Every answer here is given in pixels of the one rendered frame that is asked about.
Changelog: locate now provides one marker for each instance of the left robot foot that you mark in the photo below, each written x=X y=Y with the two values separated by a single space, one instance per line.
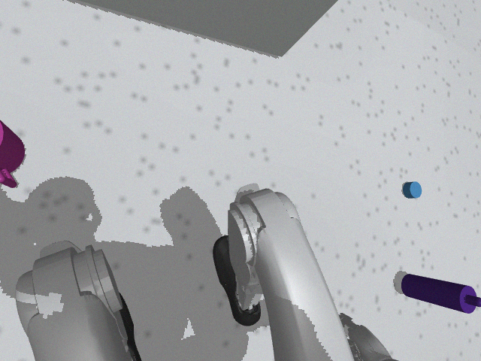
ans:
x=129 y=326

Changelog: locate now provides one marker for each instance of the right robot hand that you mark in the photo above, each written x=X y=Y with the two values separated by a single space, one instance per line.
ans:
x=363 y=343

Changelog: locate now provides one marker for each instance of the right robot foot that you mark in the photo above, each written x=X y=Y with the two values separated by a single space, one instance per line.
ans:
x=226 y=277

